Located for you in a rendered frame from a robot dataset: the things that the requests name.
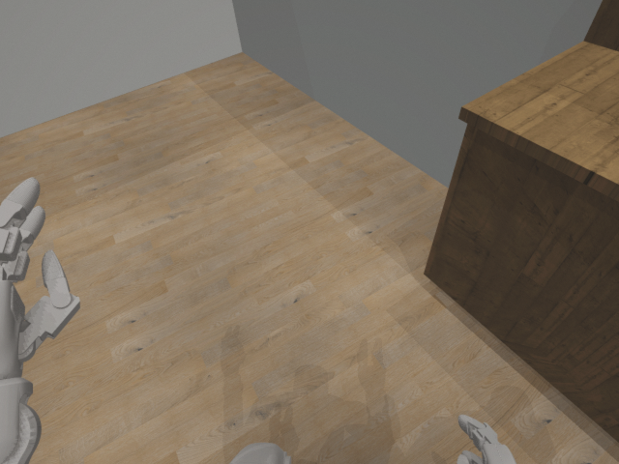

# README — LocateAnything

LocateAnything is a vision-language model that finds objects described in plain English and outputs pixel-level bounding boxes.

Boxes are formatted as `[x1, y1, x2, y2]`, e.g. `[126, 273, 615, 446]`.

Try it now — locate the robot right hand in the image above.
[457, 415, 516, 464]

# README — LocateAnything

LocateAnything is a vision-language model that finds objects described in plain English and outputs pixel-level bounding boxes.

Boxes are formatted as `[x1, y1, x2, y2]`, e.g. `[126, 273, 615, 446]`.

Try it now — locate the counter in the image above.
[424, 0, 619, 443]

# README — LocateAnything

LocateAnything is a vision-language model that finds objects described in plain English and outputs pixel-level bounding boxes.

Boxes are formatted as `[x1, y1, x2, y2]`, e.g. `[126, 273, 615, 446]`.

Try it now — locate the robot left thigh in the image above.
[229, 443, 291, 464]

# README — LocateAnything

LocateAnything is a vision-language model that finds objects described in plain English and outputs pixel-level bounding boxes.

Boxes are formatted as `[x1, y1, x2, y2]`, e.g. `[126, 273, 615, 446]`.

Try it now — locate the robot left forearm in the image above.
[0, 377, 42, 464]

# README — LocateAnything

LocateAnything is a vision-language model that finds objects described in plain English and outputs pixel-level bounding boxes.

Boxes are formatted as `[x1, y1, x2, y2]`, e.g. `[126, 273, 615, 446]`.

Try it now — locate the robot left hand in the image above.
[0, 177, 80, 380]

